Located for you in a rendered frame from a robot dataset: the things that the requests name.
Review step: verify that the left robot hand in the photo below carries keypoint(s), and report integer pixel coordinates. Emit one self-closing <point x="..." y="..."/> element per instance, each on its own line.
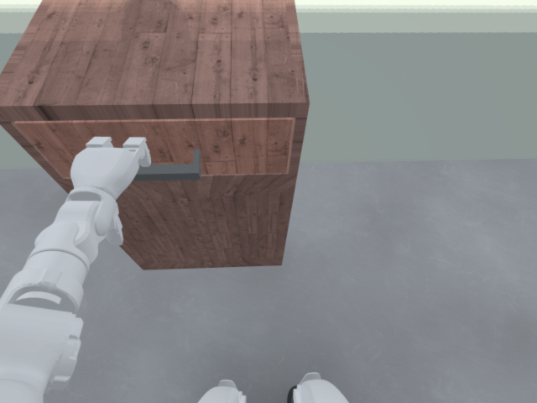
<point x="110" y="169"/>

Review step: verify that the robot left forearm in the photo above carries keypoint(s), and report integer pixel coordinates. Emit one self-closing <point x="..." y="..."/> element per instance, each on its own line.
<point x="54" y="273"/>

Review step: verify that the handle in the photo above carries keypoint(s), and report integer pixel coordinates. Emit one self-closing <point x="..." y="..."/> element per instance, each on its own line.
<point x="171" y="172"/>

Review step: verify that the robot left shin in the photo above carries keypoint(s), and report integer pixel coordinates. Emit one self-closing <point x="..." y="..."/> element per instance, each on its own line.
<point x="227" y="383"/>

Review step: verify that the left robot thigh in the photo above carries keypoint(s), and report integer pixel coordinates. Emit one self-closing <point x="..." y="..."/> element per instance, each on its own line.
<point x="223" y="394"/>

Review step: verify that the cabinet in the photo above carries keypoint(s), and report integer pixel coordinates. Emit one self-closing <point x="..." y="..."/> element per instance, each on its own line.
<point x="171" y="59"/>

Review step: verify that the drawer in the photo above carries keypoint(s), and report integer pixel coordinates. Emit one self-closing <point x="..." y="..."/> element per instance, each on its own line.
<point x="227" y="145"/>

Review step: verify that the robot left upper arm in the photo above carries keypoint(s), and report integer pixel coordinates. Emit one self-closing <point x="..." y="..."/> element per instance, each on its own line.
<point x="38" y="352"/>

